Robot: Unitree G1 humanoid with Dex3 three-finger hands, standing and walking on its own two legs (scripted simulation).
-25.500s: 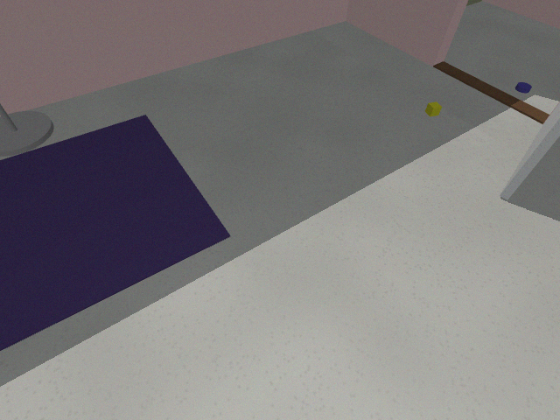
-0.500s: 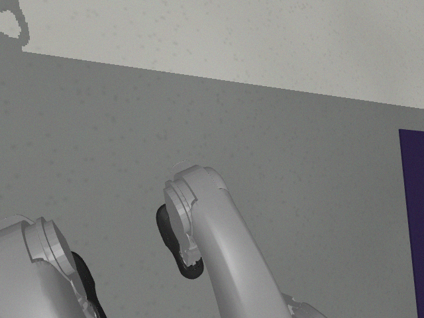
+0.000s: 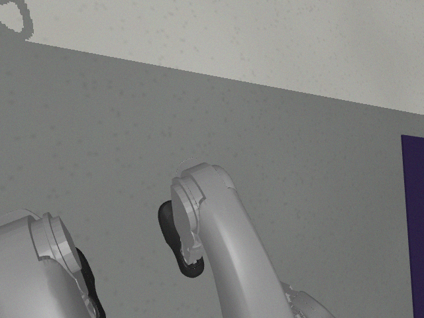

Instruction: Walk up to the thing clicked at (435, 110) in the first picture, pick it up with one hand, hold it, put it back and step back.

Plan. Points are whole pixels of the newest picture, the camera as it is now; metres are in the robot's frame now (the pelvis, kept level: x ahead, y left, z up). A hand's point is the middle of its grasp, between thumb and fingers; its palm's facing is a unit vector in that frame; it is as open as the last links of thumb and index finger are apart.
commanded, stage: rest palm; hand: left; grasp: from above
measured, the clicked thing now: out of the picture +0.45 +0.37 -0.30
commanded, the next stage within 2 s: close in 1.02 s
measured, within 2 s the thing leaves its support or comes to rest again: neither
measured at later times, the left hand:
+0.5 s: hand out of the picture +0.44 +0.35 -0.26, palm faces -0.13 -0.43 -0.89, open 13.1 cm
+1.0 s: hand out of the picture +0.43 +0.34 -0.28, palm faces -0.14 -0.43 -0.89, open 12.7 cm
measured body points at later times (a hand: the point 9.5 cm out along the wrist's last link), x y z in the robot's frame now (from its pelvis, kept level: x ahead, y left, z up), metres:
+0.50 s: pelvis +0.00 +0.01 +0.00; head +0.31 +0.11 +0.30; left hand +0.44 +0.36 -0.21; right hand -0.01 -0.23 -0.05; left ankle +0.07 +0.13 -0.30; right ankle +0.12 -0.11 -0.30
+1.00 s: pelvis +0.00 +0.01 -0.01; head +0.31 +0.12 +0.30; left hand +0.44 +0.36 -0.23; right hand +0.00 -0.23 -0.04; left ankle +0.07 +0.13 -0.30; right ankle +0.12 -0.11 -0.30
